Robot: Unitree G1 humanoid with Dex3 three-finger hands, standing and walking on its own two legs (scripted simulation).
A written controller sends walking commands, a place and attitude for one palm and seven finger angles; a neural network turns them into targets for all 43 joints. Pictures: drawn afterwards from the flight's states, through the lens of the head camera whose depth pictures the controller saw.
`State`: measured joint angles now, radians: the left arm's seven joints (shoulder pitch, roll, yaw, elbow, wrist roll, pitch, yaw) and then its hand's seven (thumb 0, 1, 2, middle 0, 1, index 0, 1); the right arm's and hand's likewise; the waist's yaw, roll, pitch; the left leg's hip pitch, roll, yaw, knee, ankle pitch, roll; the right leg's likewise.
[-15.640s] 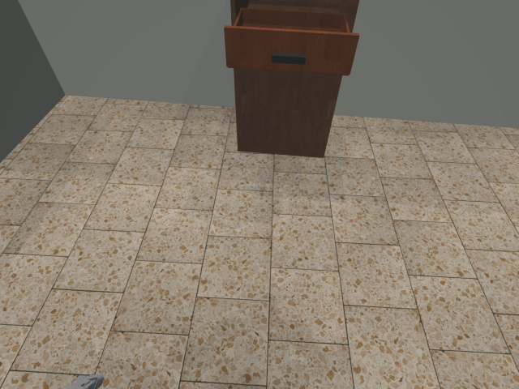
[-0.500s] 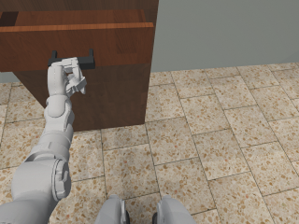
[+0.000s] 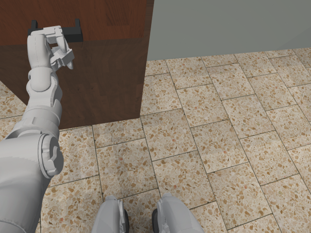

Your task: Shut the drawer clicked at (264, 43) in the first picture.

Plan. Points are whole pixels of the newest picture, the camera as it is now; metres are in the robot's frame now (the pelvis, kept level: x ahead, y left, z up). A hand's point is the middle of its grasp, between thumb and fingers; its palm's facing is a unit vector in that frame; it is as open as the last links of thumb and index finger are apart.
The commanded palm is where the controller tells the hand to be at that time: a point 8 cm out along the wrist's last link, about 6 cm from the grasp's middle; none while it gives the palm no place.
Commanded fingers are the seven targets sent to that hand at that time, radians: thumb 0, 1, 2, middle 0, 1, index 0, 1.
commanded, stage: push the drawer shut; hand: left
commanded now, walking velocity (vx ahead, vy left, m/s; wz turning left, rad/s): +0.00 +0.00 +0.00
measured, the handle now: (56, 29) +0.62 +0.19 +0.07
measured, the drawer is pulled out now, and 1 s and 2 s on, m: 0.02 0.00 0.00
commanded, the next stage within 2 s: pull the fist back off the drawer in 0.36 s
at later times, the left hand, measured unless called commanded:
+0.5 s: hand (63, 45) +0.57 +0.17 +0.07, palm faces +0.11 -0.99 -0.03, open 3.0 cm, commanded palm +0.59 +0.18 +0.07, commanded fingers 0.00 0.90 0.90 -1.40 -1.60 -1.40 -1.60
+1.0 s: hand (69, 47) +0.56 +0.15 +0.07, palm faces +0.11 -0.99 -0.02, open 2.9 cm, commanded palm +0.53 +0.17 +0.07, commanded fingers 0.00 0.90 0.90 -1.40 -1.60 -1.40 -1.60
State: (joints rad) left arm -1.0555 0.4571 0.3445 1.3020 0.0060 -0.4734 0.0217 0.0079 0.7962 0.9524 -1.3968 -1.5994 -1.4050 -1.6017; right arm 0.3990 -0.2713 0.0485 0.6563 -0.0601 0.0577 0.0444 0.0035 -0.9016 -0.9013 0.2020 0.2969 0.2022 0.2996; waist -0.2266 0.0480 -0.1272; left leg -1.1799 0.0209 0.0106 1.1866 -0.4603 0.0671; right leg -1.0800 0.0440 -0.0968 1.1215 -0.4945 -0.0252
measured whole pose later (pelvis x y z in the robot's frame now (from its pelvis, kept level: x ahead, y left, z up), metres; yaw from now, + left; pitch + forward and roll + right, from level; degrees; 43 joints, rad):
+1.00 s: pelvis -0.01 +0.01 -0.01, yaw -1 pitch +28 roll -6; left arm -1.13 0.50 0.33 1.26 0.01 -0.38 0.03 -0.03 0.79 0.94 -1.40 -1.60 -1.40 -1.60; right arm 0.43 -0.27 0.06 0.65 -0.07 0.04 0.07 0.00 -0.90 -0.90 0.20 0.30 0.20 0.30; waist -0.25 0.05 -0.12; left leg -1.25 0.02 0.00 1.21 -0.45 0.07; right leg -1.14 0.05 -0.11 1.13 -0.48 -0.02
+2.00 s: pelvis +0.04 -0.01 +0.09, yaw +2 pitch +1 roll -1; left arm 0.02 0.30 0.09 0.11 -0.10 -0.07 0.06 0.01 0.90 0.90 -1.40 -1.60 -1.41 -1.60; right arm 0.17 -0.24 0.06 0.53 0.05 0.07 -0.07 0.01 -0.90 -0.90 0.20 0.30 0.20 0.30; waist 0.02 0.05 -0.04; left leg -0.31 -0.02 0.04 0.58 -0.29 0.04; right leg -0.25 0.03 -0.04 0.55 -0.33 -0.03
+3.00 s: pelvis +0.04 +0.00 +0.11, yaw +1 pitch +0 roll -1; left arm 0.60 0.37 0.33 -0.50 -0.07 -0.17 0.09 0.01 0.89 0.90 -1.40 -1.60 -1.41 -1.60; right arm 0.17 -0.25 0.01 0.56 0.00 0.02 -0.06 0.01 -0.90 -0.90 0.20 0.30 0.20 0.30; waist 0.01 0.05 0.02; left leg -0.22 -0.03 0.04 0.42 -0.21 0.06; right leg -0.14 0.02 -0.03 0.37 -0.23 -0.01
